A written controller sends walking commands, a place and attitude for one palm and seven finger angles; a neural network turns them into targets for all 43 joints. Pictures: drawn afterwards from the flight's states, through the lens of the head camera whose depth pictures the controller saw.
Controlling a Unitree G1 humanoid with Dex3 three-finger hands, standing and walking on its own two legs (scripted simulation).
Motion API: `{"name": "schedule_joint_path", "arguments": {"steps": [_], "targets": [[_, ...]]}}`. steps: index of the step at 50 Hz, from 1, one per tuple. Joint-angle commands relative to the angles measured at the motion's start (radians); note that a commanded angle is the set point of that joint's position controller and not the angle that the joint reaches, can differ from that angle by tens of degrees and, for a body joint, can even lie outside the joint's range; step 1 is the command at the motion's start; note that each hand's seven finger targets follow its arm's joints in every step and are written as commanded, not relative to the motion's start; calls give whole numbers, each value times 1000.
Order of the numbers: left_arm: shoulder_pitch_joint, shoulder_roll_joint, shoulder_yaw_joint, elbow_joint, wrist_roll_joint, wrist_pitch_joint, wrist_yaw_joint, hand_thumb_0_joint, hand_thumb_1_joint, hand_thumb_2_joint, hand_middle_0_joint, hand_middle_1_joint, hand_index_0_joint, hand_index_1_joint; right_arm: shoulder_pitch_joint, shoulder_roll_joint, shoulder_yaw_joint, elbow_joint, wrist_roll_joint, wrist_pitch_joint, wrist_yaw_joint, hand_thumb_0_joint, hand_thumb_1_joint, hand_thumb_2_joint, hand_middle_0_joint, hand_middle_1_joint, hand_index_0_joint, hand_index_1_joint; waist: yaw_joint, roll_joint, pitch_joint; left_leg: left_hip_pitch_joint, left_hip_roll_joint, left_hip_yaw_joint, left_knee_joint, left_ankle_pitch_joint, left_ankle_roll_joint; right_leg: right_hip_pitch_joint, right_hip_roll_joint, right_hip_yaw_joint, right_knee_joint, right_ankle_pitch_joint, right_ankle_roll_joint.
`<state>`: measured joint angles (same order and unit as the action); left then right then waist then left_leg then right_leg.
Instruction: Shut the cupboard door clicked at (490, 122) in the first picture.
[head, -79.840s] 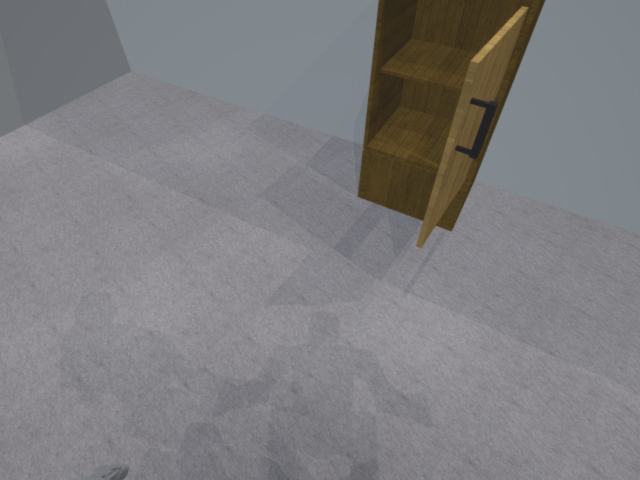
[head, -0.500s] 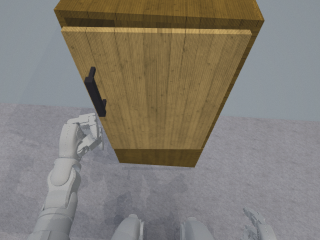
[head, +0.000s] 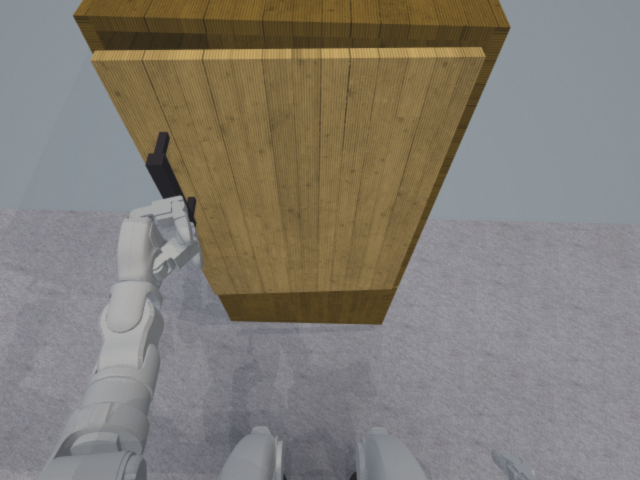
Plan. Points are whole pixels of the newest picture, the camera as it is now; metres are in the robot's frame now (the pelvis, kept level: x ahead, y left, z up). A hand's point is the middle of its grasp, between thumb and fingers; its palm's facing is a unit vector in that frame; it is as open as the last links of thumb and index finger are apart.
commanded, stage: bring the fist close to the handle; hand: left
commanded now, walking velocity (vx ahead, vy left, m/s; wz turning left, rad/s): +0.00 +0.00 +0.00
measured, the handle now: (176, 186) +0.48 +0.20 +0.05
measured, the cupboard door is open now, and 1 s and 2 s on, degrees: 3 0 0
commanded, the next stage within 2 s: push the door shut along its arc in 0.12 s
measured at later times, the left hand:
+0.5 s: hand (189, 228) +0.42 +0.17 +0.04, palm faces -0.02 -1.00 -0.03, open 3.2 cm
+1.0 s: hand (190, 214) +0.44 +0.17 +0.05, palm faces -0.14 -0.99 -0.04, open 3.3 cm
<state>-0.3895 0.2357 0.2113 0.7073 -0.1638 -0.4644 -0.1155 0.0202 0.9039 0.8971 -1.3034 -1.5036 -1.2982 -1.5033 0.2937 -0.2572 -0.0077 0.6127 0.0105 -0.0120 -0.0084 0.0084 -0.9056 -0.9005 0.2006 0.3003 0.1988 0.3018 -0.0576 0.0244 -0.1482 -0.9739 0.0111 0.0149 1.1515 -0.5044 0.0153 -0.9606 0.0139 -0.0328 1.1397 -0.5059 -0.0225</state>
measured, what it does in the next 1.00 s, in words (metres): stands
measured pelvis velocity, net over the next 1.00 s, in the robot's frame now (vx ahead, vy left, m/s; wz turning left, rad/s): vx -0.03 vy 0.01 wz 0.03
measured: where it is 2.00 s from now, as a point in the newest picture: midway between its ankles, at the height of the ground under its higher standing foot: outside the picture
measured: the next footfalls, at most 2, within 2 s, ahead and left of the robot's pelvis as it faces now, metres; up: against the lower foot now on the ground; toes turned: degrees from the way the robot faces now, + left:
none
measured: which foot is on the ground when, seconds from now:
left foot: down 0.00-1.00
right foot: down 0.00-1.00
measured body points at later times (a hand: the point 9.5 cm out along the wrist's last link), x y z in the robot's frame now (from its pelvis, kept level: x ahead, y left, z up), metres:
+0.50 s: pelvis +0.00 +0.00 -0.01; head +0.10 +0.01 +0.43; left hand +0.41 +0.23 +0.05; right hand +0.11 -0.26 -0.12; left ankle +0.02 +0.11 -0.65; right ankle +0.02 -0.11 -0.65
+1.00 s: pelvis -0.03 +0.01 -0.02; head +0.08 +0.03 +0.41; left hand +0.44 +0.23 +0.05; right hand +0.03 -0.26 -0.14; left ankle +0.02 +0.11 -0.65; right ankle +0.02 -0.11 -0.65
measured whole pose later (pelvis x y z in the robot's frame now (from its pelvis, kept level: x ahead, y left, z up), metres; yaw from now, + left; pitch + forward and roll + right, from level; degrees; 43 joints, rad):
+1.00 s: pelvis -0.03 +0.01 -0.02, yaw +2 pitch +22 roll -3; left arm -0.85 0.39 0.20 1.15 -0.17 -0.48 -0.33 0.02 0.89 0.90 -1.44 -1.50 -1.41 -1.50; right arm 0.32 -0.28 0.02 0.69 0.02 -0.04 -0.02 0.01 -0.91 -0.90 0.20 0.30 0.20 0.30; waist -0.10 0.03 -0.14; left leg -1.16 -0.01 -0.04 1.27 -0.48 0.02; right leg -1.11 0.00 -0.09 1.22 -0.49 -0.02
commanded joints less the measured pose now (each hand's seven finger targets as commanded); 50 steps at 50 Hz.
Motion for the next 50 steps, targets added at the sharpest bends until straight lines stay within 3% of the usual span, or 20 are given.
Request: {"name": "schedule_joint_path", "arguments": {"steps": [1, 3, 11, 15, 17, 19, 21, 25, 27, 28, 30, 32, 33, 34, 36, 37, 41, 43, 45, 50], "targets": [[-326, 151, 22, -217, -10, -94, -6, 0, 900, 900, -1300, -1500, -1300, -1500, 29, -139, -56, -103, 2, -41, -9, 0, -900, -900, 200, 300, 200, 300, -10, -4, -380, 209, -8, -30, -137, 239, 6, 225, -1, 35, -155, 290, 2], [-350, 128, -4, -229, -11, -98, -7, 0, 900, 900, -1300, -1500, -1300, -1500, 33, -142, -59, -100, 1, -47, -10, 0, -900, -900, 200, 300, 200, 300, -21, 13, -391, 241, -7, -36, -133, 261, 6, 205, 3, 27, -150, 301, 0], [-324, 193, 64, -170, -10, -86, -4, 0, 900, 900, -1300, -1500, -1300, -1500, 26, -139, -52, -102, 1, -37, -12, 0, -900, -900, 200, 300, 200, 300, 3, -27, -387, 180, -14, -26, -136, 237, 10, 258, -2, 44, -157, 298, 4], [-400, 222, 57, -155, -2, -94, -32, 0, 900, 900, -1300, -1500, -1300, -1500, 30, -143, -50, -92, 4, -34, -15, 0, -900, -900, 200, 300, 200, 300, -20, -8, -376, 189, -9, -31, -126, 243, 8, 231, -1, 44, -150, 310, 4], [-482, 202, 31, -112, -4, -91, -52, 0, 900, 900, -1300, -1500, -1300, -1500, 32, -145, -48, -80, 6, -36, -19, 0, -900, -900, 200, 300, 200, 300, -45, -5, -351, 184, -9, -37, -120, 206, 10, 191, 0, 43, -156, 266, 5], [-525, 221, 42, -93, -9, -93, -71, 0, 900, 900, -1300, -1500, -1300, -1500, 39, -151, -51, -74, 7, -40, -22, 0, -900, -900, 200, 300, 200, 300, -45, 18, -380, 211, -8, -44, -112, 220, 8, 174, 0, 39, -148, 270, 1], [-544, 197, 19, -76, -16, -90, -94, 0, 900, 900, -1300, -1500, -1300, -1500, 45, -151, -50, -73, 7, -43, -20, 0, -900, -900, 200, 300, 200, 300, -44, 42, -416, 245, -8, -53, -109, 263, 4, 167, 1, 32, -134, 299, -3], [-603, 218, 29, -17, -17, -81, -121, 0, 900, 900, -1300, -1500, -1300, -1500, 65, -159, -53, -59, 12, -40, -18, 0, -900, -900, 200, 300, 200, 300, -55, 16, -415, 255, -2, -68, -101, 280, 4, 135, 4, 23, -127, 298, -5], [-646, 213, 19, -8, -17, -82, -132, 0, 900, 900, -1300, -1500, -1300, -1500, 68, -158, -52, -58, 12, -39, -16, 0, -900, -900, 200, 300, 200, 300, -63, 27, -416, 247, -5, -67, -97, 272, 7, 132, 3, 28, -130, 295, -4], [-665, 244, 38, -9, -15, -88, -134, 0, 900, 900, -1300, -1500, -1300, -1500, 77, -165, -54, -57, 11, -39, -18, 0, -900, -900, 200, 300, 200, 300, -61, 40, -433, 264, -4, -73, -92, 286, 7, 120, 6, 25, -120, 295, -8], [-682, 222, 21, 22, -14, -88, -143, 0, 900, 900, -1300, -1500, -1300, -1500, 79, -161, -51, -53, 12, -35, -13, 0, -900, -900, 200, 300, 200, 300, -63, 53, -436, 274, -4, -78, -95, 286, 4, 104, 6, 20, -120, 280, -8], [-686, 269, 60, 78, -12, -82, -149, 0, 900, 900, -1300, -1500, -1300, -1500, 86, -169, -50, -49, 12, -29, -13, 0, -900, -900, 200, 300, 200, 300, -64, 14, -417, 231, -4, -76, -93, 253, 7, 110, 8, 25, -125, 260, -7], [-727, 286, 59, 76, -7, -85, -154, 0, 900, 900, -1300, -1500, -1300, -1500, 92, -172, -47, -50, 11, -28, -16, 0, -900, -900, 200, 300, 200, 300, -69, 32, -418, 225, -5, -78, -89, 249, 10, 100, 9, 25, -118, 253, -10], [-768, 251, 27, 102, -4, -82, -161, 0, 900, 900, -1300, -1500, -1300, -1500, 89, -166, -45, -45, 13, -28, -15, 0, -900, -900, 200, 300, 200, 300, -89, 36, -394, 223, -4, -79, -88, 227, 11, 70, 8, 24, -124, 232, -7], [-809, 300, 56, 120, 1, -86, -169, 0, 900, 900, -1300, -1500, -1300, -1500, 102, -177, -46, -37, 12, -27, -15, 0, -900, -900, 200, 300, 200, 300, -88, 45, -401, 220, -2, -88, -86, 216, 10, 59, 10, 25, -121, 211, -10], [-819, 279, 35, 119, 3, -87, -177, 0, 900, 900, -1300, -1500, -1300, -1500, 103, -176, -47, -39, 11, -27, -14, 0, -900, -900, 200, 300, 200, 300, -94, 59, -424, 237, -3, -88, -82, 222, 11, 50, 10, 25, -118, 212, -10], [-969, 258, -15, 162, 8, -78, -197, 0, 900, 900, -1300, -1500, -1300, -1500, 119, -182, -44, -17, 14, -31, -18, 0, -900, -900, 200, 300, 200, 300, -146, 58, -384, 218, 0, -107, -75, 141, 17, -34, 13, 20, -124, 134, -8], [-1006, 286, -1, 195, 12, -71, -197, 0, 900, 900, -1300, -1500, -1300, -1500, 133, -192, -42, -10, 13, -38, -23, 0, -900, -900, 200, 300, 200, 300, -155, 70, -376, 213, 0, -121, -77, 100, 18, -75, 16, 14, -118, 98, -12], [-1058, 275, -24, 201, 17, -65, -199, 0, 900, 900, -1300, -1500, -1300, -1500, 135, -193, -40, -2, 12, -46, -25, 0, -900, -900, 200, 300, 200, 300, -167, 87, -404, 213, -1, -128, -74, 63, 18, -96, 13, 16, -114, 74, -11], [-1144, 275, -61, 230, 19, -37, -209, 0, 900, 900, -1300, -1500, -1300, -1500, 139, -204, -29, 12, 15, -71, -33, 0, -900, -900, 200, 300, 200, 300, -198, 99, -384, 175, 1, -141, -75, -55, 24, -147, 13, 19, -115, 7, -10]]}}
